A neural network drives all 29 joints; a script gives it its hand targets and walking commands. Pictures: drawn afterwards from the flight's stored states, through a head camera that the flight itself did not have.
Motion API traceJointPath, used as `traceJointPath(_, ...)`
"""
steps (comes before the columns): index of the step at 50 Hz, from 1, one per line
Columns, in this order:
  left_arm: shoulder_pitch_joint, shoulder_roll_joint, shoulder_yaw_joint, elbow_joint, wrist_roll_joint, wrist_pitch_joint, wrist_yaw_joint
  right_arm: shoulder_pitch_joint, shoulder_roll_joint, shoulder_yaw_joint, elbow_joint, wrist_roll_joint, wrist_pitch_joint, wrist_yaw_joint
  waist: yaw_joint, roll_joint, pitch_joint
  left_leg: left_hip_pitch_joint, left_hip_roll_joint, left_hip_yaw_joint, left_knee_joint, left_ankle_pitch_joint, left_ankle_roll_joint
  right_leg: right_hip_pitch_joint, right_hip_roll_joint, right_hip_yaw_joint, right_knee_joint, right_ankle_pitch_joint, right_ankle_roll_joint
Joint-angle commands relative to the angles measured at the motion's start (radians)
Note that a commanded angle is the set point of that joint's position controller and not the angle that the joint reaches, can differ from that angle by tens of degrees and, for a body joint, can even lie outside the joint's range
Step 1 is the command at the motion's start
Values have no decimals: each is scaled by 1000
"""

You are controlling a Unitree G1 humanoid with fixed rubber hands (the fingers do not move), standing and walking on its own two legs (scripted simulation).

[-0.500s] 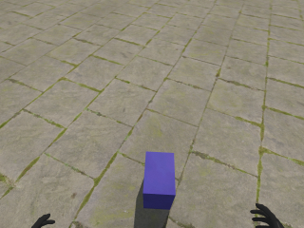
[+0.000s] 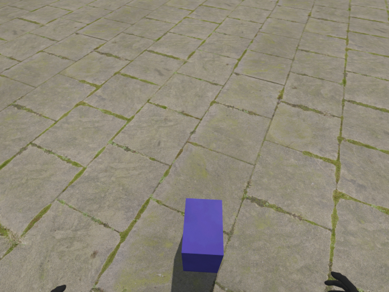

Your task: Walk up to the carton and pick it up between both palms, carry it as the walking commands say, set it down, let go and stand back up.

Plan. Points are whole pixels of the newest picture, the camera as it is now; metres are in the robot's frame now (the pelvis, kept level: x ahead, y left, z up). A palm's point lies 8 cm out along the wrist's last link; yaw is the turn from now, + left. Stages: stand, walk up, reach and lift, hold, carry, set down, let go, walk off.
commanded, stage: walk up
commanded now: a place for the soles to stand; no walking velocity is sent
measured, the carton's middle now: (202, 236) +0.45 -0.02 -0.64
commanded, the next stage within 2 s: reach and lift in 0.54 s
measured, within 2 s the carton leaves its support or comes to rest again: neither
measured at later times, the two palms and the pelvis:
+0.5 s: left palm out of the picture +0.11 +0.31 -0.10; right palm out of the picture +0.12 -0.33 -0.10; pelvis +0.01 -0.01 +0.00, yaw +0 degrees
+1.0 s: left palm (87, 262) +0.20 +0.27 -0.13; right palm (328, 266) +0.20 -0.30 -0.12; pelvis -0.02 +0.00 -0.04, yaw -7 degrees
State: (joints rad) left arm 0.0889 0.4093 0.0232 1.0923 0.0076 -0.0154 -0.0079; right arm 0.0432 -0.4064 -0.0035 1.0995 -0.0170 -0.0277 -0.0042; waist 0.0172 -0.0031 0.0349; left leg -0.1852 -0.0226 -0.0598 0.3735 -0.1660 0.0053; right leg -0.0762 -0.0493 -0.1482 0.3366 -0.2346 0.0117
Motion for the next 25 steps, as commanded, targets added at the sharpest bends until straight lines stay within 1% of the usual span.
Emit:
traceJointPath(1,-37,177,32,-44,-1,-5,5,-42,-180,-30,-45,0,-7,-7,-3,3,-75,6,113,-83,-24,242,27,33,-113,105,-52,104,-42)
traceJointPath(9,-50,176,37,-56,-1,3,5,-32,-179,-30,-54,-1,-2,-9,-2,-8,-72,6,111,-70,-11,265,25,44,-114,100,-40,132,-45)
traceJointPath(25,-57,174,41,-69,0,9,3,-19,-178,-28,-70,-4,-1,-12,-2,0,-69,17,114,-62,-14,270,24,53,-111,101,-46,145,-46)
